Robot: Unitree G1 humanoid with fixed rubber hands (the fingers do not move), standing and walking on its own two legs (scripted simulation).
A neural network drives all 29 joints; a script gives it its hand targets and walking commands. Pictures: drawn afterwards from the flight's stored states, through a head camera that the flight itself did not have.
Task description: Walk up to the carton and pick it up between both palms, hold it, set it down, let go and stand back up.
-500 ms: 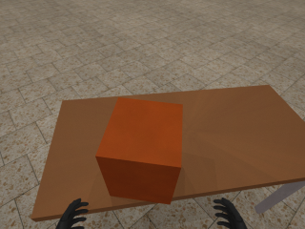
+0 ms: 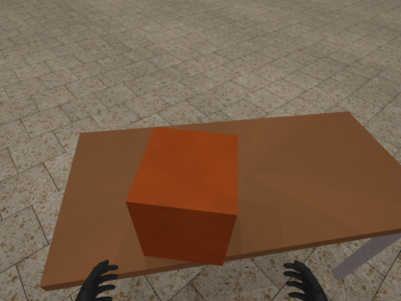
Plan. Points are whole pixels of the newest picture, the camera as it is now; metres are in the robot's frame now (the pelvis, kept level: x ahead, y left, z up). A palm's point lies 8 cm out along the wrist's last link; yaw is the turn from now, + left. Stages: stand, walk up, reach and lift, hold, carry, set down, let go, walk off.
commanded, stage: stand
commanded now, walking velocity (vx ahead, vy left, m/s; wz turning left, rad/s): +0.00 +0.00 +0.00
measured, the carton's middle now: (189, 197) +0.37 +0.03 -0.03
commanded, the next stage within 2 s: none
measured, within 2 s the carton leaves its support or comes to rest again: neither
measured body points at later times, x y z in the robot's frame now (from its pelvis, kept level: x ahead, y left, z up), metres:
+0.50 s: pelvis -0.03 +0.02 -0.01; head -0.03 +0.02 +0.44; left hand +0.05 +0.28 -0.12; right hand +0.07 -0.24 -0.12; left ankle +0.00 +0.13 -0.74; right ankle +0.00 -0.12 -0.74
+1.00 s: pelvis -0.03 +0.02 -0.01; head -0.04 +0.02 +0.44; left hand +0.01 +0.28 -0.13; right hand +0.05 -0.24 -0.13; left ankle +0.00 +0.13 -0.74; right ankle +0.00 -0.12 -0.74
